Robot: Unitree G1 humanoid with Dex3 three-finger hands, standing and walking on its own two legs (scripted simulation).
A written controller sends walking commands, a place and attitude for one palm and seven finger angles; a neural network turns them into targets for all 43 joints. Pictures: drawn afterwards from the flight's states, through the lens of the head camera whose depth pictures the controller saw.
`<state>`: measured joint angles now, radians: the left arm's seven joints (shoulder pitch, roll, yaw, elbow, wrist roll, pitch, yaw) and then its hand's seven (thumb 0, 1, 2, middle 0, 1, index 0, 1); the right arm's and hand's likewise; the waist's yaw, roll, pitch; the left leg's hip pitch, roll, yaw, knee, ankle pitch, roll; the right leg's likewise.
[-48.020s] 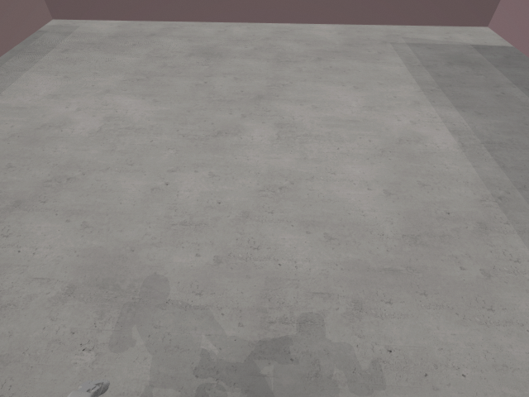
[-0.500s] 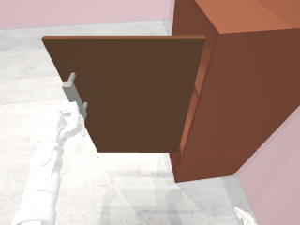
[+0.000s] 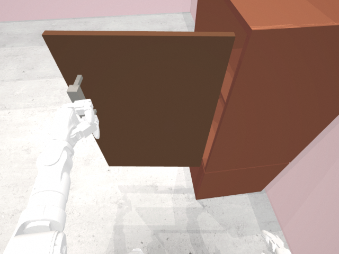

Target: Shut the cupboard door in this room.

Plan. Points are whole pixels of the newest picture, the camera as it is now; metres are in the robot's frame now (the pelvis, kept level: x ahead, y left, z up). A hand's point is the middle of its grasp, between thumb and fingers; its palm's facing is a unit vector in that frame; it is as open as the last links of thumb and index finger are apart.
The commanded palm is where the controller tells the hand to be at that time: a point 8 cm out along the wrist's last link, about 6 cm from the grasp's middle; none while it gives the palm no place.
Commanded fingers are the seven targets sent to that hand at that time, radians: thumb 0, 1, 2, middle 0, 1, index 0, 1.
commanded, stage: push the door shut along its arc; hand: left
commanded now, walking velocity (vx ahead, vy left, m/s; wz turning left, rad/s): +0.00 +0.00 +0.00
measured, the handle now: (85, 103) +0.47 +0.23 +0.08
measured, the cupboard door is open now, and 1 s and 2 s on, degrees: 82 67 53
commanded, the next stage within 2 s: pull the fist back off the door in 1.62 s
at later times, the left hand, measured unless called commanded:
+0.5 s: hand (106, 106) +0.45 +0.17 +0.09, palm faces -0.18 -0.98 -0.03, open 3.1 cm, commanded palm +0.44 +0.22 +0.09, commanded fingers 0.00 0.90 0.90 -1.30 -1.50 -1.30 -1.50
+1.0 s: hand (127, 87) +0.52 +0.13 +0.09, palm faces -0.33 -0.95 +0.00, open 3.2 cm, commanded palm +0.52 +0.18 +0.09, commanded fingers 0.00 0.90 0.90 -1.30 -1.50 -1.30 -1.50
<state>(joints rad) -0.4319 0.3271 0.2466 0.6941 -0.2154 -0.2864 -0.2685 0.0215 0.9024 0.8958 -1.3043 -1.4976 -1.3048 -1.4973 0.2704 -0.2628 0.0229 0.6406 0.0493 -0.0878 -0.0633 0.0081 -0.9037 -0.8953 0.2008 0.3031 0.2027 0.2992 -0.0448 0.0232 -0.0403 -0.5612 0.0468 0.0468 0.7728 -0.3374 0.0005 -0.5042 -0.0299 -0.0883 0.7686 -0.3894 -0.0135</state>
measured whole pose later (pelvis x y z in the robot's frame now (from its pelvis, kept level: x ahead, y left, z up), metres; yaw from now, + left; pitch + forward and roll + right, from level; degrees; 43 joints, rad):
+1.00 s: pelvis -0.01 +0.01 -0.03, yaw -2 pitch +19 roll -2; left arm -1.06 0.54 0.29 1.24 -0.13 -0.28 -0.47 0.02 0.91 0.90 -1.30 -1.50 -1.30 -1.50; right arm 0.38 -0.30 0.02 0.68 0.02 -0.06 -0.05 0.00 -0.90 -0.90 0.20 0.30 0.20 0.30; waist -0.21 0.03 -0.06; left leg -0.89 0.07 0.04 0.94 -0.38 0.02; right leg -0.82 -0.02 -0.08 0.90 -0.41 0.00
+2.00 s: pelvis +0.00 +0.01 -0.04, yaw -2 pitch +24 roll -3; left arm -1.20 0.40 0.35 1.25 0.07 -0.28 0.13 0.02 0.90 0.92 -1.30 -1.50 -1.30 -1.50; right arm 0.46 -0.23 0.02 0.68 -0.08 -0.05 0.08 0.00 -0.91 -0.90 0.20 0.30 0.20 0.30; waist -0.25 0.07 -0.11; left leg -1.03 0.08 0.02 1.03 -0.42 0.01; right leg -0.96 0.00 -0.09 0.98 -0.44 -0.01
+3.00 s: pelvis +0.02 +0.00 +0.00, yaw -2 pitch +9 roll +0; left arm -0.46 0.21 0.23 0.71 -0.17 -0.29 -0.06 0.02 0.90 0.90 -1.30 -1.50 -1.30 -1.50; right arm 0.39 -0.25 -0.01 0.64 0.04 0.04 -0.01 0.01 -0.91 -0.90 0.20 0.30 0.20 0.30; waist -0.06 0.06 -0.11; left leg -0.53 0.06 0.07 0.73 -0.35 -0.01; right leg -0.49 -0.01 -0.05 0.73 -0.39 -0.01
